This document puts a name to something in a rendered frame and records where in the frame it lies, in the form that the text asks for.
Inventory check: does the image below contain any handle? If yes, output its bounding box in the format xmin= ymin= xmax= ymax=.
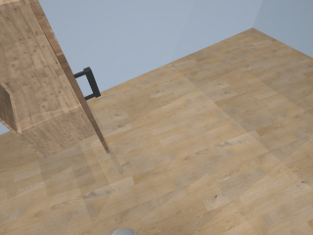
xmin=74 ymin=67 xmax=101 ymax=101

